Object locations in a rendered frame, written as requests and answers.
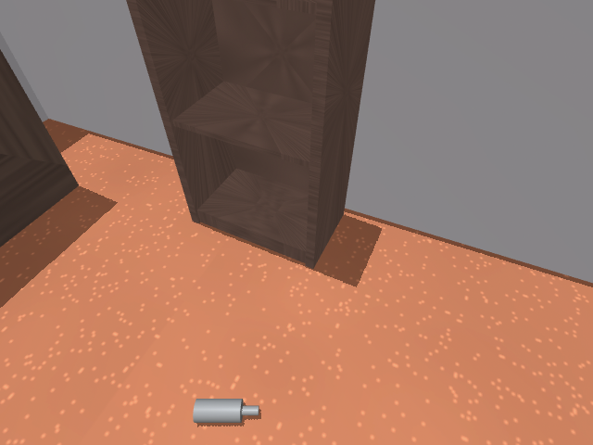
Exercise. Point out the bottle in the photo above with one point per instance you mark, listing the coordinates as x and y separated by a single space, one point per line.
222 410

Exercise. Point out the bookshelf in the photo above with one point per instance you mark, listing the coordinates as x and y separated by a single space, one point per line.
260 102

